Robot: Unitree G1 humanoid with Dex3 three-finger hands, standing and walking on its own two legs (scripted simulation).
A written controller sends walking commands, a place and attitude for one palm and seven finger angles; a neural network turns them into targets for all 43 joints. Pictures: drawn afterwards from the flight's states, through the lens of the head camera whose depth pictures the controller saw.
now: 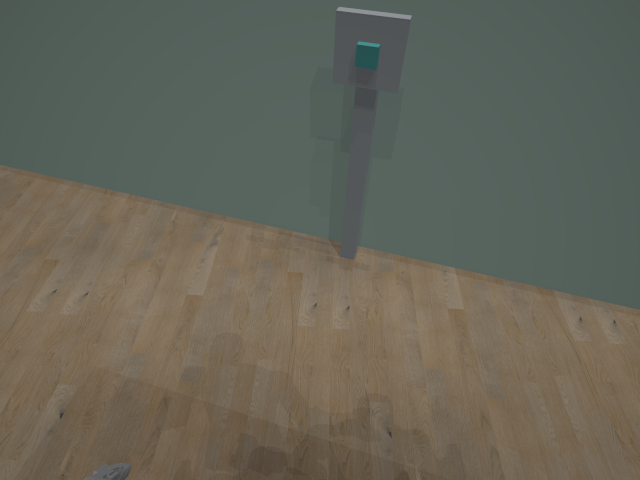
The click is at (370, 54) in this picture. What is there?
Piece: button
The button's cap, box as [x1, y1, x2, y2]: [355, 41, 379, 69]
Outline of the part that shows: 359,41 357,43 355,66 375,69 377,65 379,44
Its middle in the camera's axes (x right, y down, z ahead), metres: +0.12 -0.46 +0.98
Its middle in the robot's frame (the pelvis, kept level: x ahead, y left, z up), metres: +1.06 -0.07 +0.08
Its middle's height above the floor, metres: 0.85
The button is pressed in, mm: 0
